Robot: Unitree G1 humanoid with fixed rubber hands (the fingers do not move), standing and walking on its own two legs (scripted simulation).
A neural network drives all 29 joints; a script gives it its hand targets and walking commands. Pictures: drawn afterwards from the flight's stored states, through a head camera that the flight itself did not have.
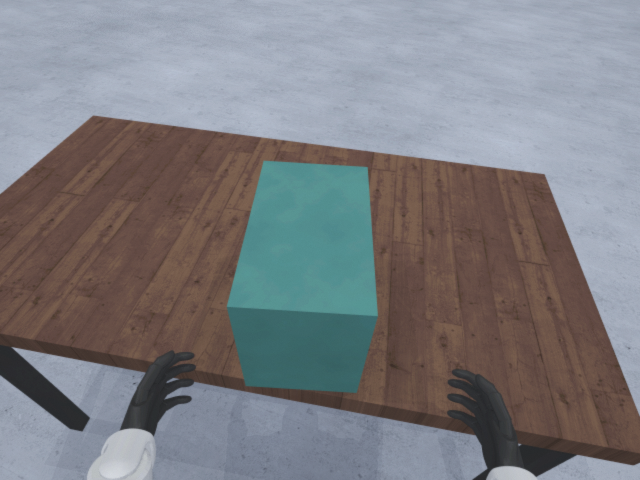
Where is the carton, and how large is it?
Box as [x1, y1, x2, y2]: [227, 161, 377, 392]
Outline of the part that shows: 263,161 227,304 227,309 245,384 252,386 356,392 377,317 367,167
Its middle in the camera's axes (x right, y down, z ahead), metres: -0.02 +0.05 +0.59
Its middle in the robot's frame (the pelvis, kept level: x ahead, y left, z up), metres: +0.41 +0.06 +0.01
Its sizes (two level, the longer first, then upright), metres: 0.279 0.167 0.211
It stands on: a table, 0.68 m high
